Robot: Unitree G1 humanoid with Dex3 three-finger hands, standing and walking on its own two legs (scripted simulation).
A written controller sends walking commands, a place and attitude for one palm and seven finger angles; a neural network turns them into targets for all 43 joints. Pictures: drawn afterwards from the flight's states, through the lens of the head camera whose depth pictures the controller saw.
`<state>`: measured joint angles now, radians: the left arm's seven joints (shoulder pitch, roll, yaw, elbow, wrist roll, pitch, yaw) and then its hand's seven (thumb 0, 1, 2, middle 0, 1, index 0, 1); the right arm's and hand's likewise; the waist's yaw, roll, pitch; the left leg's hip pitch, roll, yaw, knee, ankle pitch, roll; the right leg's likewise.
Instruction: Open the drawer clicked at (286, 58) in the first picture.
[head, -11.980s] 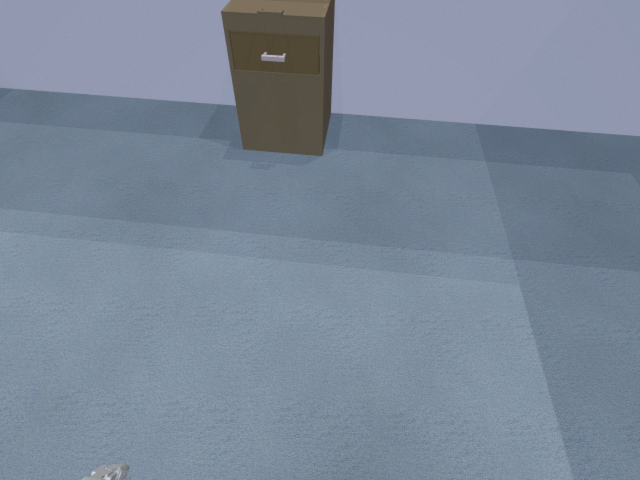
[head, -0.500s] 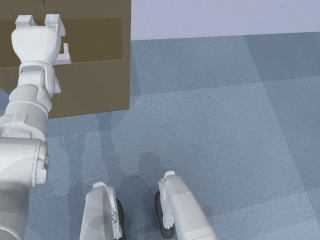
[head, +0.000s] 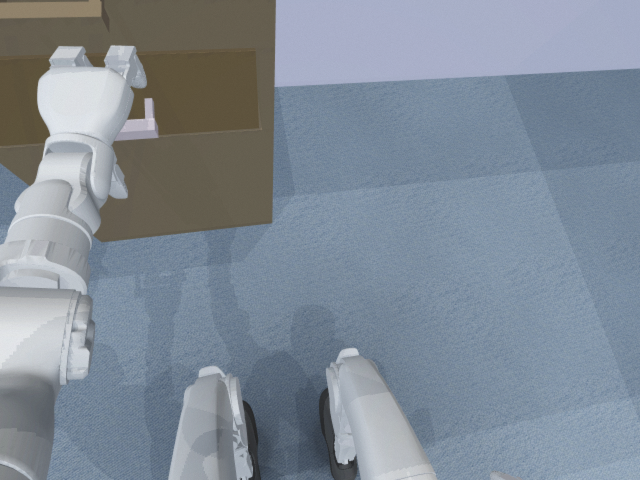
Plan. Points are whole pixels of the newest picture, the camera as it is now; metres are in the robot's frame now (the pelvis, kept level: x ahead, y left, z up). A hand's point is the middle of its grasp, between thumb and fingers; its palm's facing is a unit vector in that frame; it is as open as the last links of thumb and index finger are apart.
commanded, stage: move the hooked fingers above the handle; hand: left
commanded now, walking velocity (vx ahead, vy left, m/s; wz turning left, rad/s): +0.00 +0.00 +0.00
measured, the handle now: (116, 119) +0.60 +0.21 -0.07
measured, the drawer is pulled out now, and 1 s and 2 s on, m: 0.00 0.00 0.00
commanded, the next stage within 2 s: none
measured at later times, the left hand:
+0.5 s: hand (94, 127) +0.55 +0.21 -0.01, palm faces -0.05 -0.06 -1.00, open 13.8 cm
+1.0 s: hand (98, 124) +0.55 +0.21 -0.01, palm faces -0.05 -0.03 -1.00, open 13.9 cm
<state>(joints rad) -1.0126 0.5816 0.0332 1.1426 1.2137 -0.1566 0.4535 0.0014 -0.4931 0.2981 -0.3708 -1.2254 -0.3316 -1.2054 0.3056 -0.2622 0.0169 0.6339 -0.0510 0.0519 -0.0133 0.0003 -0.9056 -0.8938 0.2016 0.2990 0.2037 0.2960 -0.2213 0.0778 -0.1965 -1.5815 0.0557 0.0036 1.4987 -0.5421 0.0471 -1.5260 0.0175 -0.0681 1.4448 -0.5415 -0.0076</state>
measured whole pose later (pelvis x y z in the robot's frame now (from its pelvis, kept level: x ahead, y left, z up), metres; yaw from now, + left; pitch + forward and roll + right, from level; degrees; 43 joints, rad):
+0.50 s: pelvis +0.02 +0.00 +0.02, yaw +0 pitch +35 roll -5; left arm -0.95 0.56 0.02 1.12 1.19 -0.15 0.41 0.00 -0.49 0.30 -0.34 -1.21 -0.32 -1.20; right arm 0.33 -0.23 -0.01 0.67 -0.08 0.08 0.01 0.00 -0.91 -0.89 0.20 0.30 0.20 0.30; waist -0.20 0.07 -0.21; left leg -1.50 0.05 -0.01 1.45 -0.56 0.04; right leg -1.44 0.02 -0.08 1.38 -0.56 -0.01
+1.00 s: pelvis +0.02 +0.00 +0.03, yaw +0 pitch +34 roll -5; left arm -0.96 0.52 0.01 1.17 1.18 -0.05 0.45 0.00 -0.49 0.30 -0.32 -1.20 -0.32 -1.20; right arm 0.30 -0.23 -0.02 0.66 -0.07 0.09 0.03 0.00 -0.91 -0.89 0.20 0.30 0.20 0.30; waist -0.20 0.08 -0.21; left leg -1.45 0.06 0.00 1.41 -0.55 0.04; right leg -1.39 0.03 -0.07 1.34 -0.54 -0.01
